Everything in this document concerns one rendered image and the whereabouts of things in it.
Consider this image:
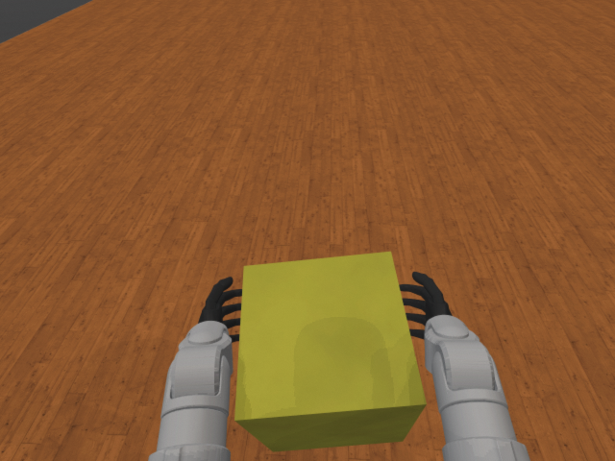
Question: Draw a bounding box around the right robot forearm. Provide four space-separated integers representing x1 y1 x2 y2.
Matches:
424 315 530 461

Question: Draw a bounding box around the left robot hand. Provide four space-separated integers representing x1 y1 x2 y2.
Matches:
198 277 242 342

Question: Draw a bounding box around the carton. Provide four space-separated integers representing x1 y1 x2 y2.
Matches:
234 252 427 452

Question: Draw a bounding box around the left robot forearm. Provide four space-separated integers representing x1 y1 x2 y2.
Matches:
148 321 233 461

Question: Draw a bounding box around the right robot hand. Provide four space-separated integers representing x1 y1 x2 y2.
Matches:
399 272 453 339

